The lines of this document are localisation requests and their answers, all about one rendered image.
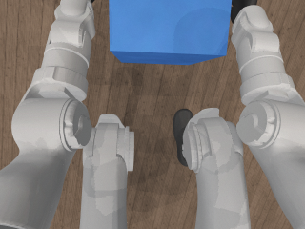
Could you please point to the robot thigh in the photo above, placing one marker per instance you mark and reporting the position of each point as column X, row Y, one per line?
column 105, row 177
column 222, row 196

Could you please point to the robot right thigh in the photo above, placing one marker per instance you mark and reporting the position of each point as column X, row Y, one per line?
column 222, row 196

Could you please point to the robot right upper arm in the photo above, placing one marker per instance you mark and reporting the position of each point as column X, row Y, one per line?
column 275, row 133

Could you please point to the robot left upper arm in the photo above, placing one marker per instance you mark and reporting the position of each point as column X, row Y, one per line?
column 47, row 131

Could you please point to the robot left thigh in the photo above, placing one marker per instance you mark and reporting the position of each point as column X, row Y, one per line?
column 105, row 177

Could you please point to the robot left forearm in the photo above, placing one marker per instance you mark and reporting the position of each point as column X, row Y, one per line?
column 67, row 54

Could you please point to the right robot hand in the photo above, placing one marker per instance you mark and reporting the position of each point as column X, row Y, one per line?
column 238, row 5

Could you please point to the robot right forearm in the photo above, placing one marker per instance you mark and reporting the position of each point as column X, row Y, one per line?
column 259, row 59

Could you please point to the carton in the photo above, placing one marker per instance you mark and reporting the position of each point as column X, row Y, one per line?
column 169, row 32

